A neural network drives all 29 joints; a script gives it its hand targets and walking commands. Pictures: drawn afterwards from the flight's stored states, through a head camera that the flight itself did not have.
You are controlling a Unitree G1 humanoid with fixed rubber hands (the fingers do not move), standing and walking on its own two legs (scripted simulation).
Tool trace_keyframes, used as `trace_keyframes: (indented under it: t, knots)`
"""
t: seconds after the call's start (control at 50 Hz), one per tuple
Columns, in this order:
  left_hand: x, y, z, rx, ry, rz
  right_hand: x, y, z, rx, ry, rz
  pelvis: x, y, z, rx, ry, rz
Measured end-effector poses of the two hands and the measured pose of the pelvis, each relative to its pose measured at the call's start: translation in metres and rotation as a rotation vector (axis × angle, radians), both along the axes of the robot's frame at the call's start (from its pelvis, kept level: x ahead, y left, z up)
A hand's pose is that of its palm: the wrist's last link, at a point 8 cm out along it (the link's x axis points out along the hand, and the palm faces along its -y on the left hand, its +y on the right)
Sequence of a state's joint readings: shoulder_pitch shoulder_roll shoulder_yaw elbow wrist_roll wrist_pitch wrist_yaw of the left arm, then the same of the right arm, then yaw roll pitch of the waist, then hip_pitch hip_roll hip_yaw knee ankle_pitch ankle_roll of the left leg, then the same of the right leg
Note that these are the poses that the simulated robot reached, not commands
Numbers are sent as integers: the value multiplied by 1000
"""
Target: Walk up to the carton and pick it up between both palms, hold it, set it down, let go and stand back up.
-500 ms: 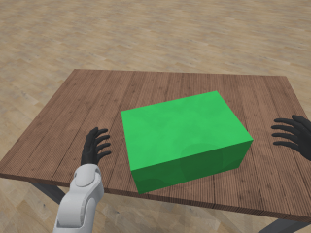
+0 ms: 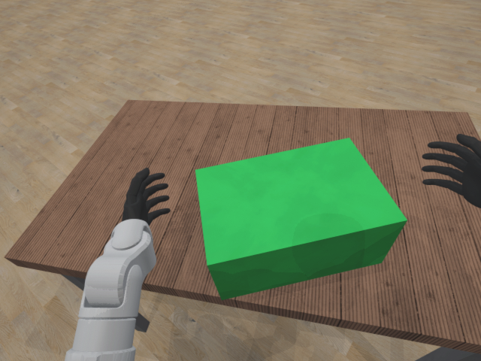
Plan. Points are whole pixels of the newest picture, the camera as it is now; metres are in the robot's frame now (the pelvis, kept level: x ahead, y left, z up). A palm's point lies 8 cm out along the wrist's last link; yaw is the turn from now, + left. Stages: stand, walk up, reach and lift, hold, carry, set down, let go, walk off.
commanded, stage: reach and lift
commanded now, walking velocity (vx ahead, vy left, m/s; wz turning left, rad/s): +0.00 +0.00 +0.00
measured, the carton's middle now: (287, 216) +0.40 +0.02 +0.00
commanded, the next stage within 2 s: none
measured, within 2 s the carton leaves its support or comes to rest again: neither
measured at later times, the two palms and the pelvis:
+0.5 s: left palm (140, 207) +0.32 +0.25 +0.10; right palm (459, 174) +0.45 -0.25 +0.09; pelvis +0.00 +0.00 +0.00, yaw +0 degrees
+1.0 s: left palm (162, 227) +0.33 +0.24 +0.03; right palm (431, 196) +0.46 -0.24 +0.02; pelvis +0.00 +0.01 -0.01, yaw -1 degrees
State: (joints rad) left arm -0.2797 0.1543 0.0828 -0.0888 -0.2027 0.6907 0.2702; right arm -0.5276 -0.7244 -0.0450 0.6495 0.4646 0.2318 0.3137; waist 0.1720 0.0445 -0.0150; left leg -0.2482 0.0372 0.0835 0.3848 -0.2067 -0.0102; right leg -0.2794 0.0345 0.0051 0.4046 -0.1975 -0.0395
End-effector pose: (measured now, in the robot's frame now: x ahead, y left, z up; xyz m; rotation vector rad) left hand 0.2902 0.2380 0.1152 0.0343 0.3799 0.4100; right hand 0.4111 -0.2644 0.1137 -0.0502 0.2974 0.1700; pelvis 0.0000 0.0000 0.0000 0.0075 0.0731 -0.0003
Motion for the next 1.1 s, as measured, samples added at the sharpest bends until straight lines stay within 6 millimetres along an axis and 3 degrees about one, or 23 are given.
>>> trace_keyframes:
  t: [0.24, 0.54, 0.64, 0.84, 1.1]
  knots:
    - [21, 13, 2, 3, 16, 18, 29, 15, 8, 30, -8, 1, -3, 0, 0, 0, 41, 0]
    - [32, 14, -13, 20, 9, 6, 41, 14, -23, 45, 52, -16, -1, -1, -1, 0, 99, 0]
    - [34, 14, -33, 9, 23, 5, 43, 20, -33, 62, 35, -11, -1, 0, -2, -1, 126, 0]
    - [34, 12, -83, -38, 59, 19, 42, 28, -76, 89, 54, -46, -4, 4, -6, -9, 216, -3]
    - [42, -4, -90, -59, 6, 14, 48, 20, -94, 94, 33, -89, -3, 4, -11, -16, 302, -9]
